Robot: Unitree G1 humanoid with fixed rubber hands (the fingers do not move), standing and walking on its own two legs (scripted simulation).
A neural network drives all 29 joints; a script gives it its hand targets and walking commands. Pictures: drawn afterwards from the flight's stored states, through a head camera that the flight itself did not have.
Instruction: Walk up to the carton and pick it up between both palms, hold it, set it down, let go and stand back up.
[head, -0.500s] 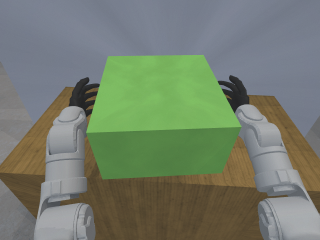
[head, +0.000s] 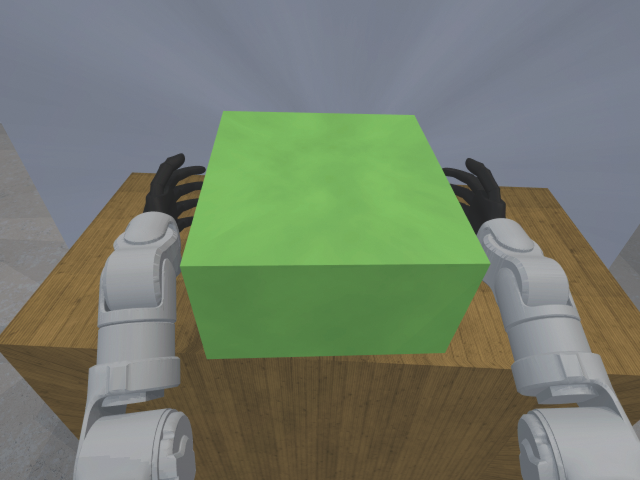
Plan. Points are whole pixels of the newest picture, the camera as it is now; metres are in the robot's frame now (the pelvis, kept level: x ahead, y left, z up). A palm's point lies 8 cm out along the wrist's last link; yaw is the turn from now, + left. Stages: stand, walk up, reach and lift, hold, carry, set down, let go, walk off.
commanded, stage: hold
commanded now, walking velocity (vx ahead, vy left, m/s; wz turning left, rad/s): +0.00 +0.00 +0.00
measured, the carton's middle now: (324, 221) +0.42 +0.00 +0.16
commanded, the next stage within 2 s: none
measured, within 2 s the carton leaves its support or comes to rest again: neither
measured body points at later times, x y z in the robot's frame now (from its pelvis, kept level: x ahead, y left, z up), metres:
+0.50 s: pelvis +0.00 +0.00 +0.00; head -0.05 +0.01 +0.45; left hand +0.38 +0.19 +0.20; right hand +0.38 -0.19 +0.20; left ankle +0.02 +0.12 -0.75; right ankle +0.01 -0.13 -0.75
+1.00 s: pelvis +0.00 -0.01 +0.00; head -0.05 +0.01 +0.45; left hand +0.38 +0.19 +0.21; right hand +0.38 -0.20 +0.21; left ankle +0.02 +0.12 -0.75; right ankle +0.01 -0.13 -0.75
